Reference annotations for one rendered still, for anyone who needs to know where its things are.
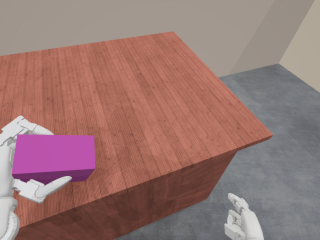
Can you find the robot left hand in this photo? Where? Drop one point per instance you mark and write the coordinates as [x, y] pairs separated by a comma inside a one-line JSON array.
[[32, 190]]

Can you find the table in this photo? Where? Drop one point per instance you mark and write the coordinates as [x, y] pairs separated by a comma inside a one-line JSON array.
[[165, 129]]

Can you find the sponge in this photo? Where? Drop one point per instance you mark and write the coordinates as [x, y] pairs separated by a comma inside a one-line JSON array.
[[46, 158]]

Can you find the robot right hand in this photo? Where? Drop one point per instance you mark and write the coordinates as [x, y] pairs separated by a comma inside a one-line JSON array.
[[246, 226]]

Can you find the left robot forearm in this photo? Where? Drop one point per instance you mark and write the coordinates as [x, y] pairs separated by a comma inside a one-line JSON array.
[[9, 221]]

